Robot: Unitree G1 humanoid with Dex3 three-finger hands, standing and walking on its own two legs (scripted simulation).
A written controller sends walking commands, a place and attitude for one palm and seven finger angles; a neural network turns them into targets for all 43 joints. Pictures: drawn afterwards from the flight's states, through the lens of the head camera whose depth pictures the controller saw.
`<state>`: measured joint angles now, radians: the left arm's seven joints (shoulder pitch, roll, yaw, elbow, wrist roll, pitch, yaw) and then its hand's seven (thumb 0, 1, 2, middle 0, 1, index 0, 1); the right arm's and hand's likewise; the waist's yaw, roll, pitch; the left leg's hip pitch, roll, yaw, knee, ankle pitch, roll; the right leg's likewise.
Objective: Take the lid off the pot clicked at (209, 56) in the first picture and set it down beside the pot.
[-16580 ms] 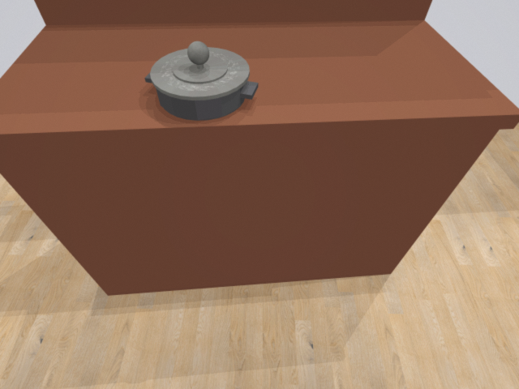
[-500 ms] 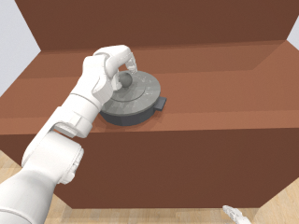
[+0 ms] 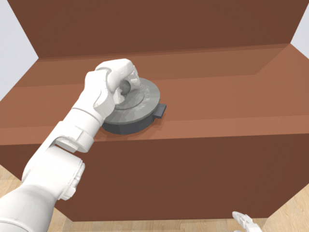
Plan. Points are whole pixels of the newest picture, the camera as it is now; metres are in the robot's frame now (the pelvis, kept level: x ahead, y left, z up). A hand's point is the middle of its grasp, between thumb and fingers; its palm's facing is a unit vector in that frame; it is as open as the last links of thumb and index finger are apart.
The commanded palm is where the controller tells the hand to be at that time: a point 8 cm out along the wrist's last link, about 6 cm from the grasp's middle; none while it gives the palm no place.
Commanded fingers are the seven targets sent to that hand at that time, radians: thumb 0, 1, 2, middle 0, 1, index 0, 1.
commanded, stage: lower the open fingers around the knob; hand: left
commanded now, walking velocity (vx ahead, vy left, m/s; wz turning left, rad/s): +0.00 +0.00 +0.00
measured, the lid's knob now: (123, 87) +0.46 +0.10 +0.16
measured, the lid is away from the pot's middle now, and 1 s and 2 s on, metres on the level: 0.00 0.00 0.01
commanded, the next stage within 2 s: close the fingers and squeeze the knob in 0.02 s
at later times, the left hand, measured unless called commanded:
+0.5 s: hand (116, 91) +0.43 +0.11 +0.18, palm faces -0.30 -0.10 -0.95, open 9.5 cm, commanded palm +0.42 +0.12 +0.24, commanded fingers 0.00 -0.00 1.14 -0.65 -0.74 -0.65 -0.74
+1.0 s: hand (120, 90) +0.43 +0.10 +0.18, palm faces -0.30 -0.07 -0.95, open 7.2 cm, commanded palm +0.42 +0.11 +0.24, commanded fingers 0.00 0.36 0.85 -0.77 -0.97 -0.77 -0.97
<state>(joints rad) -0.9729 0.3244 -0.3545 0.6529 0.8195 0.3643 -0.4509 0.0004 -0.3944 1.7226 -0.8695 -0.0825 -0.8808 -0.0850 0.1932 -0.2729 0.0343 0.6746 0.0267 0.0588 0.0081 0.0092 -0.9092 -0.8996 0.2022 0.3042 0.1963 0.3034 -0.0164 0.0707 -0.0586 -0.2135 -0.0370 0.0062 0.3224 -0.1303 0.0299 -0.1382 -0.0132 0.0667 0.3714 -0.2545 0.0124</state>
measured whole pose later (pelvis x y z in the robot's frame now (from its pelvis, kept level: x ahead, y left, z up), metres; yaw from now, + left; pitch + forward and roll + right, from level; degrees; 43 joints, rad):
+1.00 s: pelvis +0.00 +0.01 +0.00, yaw +0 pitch +2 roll +1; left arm -1.01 0.31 -0.39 0.67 0.83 0.37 -0.46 0.00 0.20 0.99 -0.70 -0.90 -0.72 -0.91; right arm 0.19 -0.27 0.04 0.69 0.03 0.05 0.00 0.01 -0.91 -0.90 0.20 0.30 0.20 0.30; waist -0.01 0.07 -0.05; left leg -0.22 -0.05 0.00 0.32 -0.12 0.04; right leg -0.15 -0.02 0.06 0.37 -0.25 0.02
